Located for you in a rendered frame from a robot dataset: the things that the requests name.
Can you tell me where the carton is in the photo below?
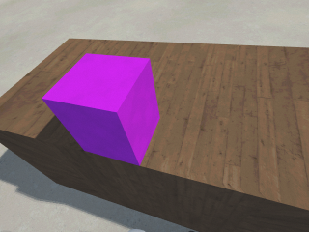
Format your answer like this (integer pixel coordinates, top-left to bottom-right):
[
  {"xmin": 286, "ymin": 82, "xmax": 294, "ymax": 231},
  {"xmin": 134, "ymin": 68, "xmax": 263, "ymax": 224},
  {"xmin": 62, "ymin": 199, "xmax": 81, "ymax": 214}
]
[{"xmin": 42, "ymin": 53, "xmax": 160, "ymax": 166}]

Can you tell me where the pedestal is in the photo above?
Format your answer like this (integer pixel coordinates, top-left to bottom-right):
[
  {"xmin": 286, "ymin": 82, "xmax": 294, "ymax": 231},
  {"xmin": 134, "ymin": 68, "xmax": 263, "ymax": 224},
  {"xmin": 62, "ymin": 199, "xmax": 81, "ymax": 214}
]
[{"xmin": 0, "ymin": 38, "xmax": 309, "ymax": 232}]

